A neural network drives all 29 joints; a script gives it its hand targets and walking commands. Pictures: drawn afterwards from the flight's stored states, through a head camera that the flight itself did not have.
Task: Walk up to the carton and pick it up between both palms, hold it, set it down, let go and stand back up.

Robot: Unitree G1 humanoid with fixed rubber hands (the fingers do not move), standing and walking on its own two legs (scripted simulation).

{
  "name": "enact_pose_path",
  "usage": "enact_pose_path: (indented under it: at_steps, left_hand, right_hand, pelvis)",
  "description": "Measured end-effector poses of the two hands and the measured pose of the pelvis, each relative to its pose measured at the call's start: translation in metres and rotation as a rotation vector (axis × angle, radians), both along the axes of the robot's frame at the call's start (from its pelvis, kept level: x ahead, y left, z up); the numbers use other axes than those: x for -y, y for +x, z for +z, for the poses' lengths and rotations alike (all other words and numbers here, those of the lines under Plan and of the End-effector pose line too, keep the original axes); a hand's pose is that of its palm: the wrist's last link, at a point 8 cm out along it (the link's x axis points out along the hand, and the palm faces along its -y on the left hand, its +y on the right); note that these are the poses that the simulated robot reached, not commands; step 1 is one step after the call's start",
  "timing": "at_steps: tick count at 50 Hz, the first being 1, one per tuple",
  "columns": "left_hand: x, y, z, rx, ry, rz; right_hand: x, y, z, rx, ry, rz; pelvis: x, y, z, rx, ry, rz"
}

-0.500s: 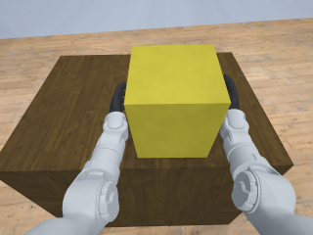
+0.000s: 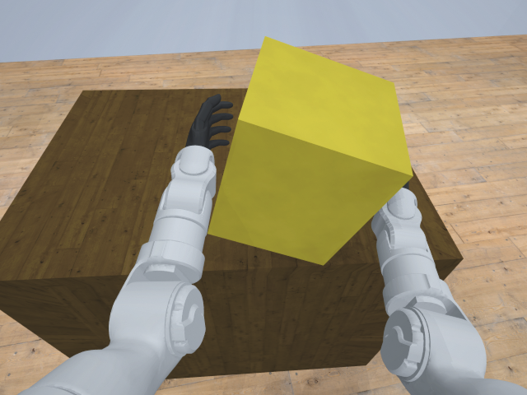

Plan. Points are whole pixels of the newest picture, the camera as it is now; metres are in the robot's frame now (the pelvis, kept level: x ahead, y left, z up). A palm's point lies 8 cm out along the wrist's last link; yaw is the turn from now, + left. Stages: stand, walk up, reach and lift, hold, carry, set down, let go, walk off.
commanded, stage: reach and lift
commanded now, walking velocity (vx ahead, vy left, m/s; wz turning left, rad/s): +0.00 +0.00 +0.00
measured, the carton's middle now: (296, 161) +0.42 -0.08 +0.14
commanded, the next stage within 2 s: none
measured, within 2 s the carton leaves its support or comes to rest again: neither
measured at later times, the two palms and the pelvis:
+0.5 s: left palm (159, 144) +0.40 +0.12 +0.20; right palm (371, 157) +0.38 -0.18 +0.18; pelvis +0.02 +0.02 +0.00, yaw +1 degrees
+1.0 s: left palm (163, 118) +0.40 +0.11 +0.25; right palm (395, 125) +0.37 -0.19 +0.24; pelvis +0.00 +0.02 +0.00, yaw -1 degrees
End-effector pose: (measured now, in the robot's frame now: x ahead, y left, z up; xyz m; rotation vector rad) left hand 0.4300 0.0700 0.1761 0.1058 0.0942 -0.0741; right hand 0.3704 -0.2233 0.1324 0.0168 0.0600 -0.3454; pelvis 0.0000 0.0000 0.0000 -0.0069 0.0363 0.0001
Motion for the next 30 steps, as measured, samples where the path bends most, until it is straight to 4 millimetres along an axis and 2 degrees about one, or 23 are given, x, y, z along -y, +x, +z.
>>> enact_pose_path:
  at_steps: [4,9,20,30]
  left_hand:
    - [-0.01,-0.005,-0.009,-0.009,-0.003,0.019]
    - [-0.027,-0.012,-0.011,0.001,-0.027,0.054]
    - [-0.051,-0.021,0.017,0.049,-0.041,0.092]
    - [-0.048,-0.032,0.035,0.009,-0.022,0.1]
  right_hand:
    - [-0.009,0.001,-0.004,-0.007,0.001,0.021]
    - [-0.023,0.006,0.006,0.01,-0.009,0.055]
    - [-0.044,0.011,0.044,0.064,-0.02,0.095]
    - [-0.042,0.002,0.054,0.014,-0.036,0.112]
  pelvis:
    - [-0.001,0.006,0.0,0.002,-0.001,-0.003]
    - [-0.002,0.014,0.0,0.026,-0.005,0.003]
    - [-0.011,0.017,-0.002,0.119,-0.018,0.02]
    - [-0.021,0.014,-0.002,0.095,-0.027,0.009]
